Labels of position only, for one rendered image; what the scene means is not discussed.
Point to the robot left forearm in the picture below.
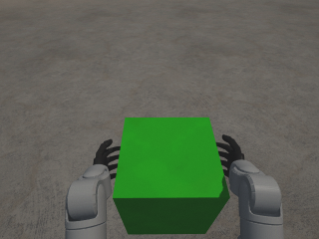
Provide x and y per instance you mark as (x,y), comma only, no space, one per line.
(86,204)

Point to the robot left hand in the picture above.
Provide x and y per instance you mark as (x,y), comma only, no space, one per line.
(103,152)

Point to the carton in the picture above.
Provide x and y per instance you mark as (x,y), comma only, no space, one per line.
(169,177)

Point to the robot right hand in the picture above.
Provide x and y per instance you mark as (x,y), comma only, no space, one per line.
(234,152)

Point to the robot right forearm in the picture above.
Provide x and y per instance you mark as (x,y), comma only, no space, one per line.
(259,201)

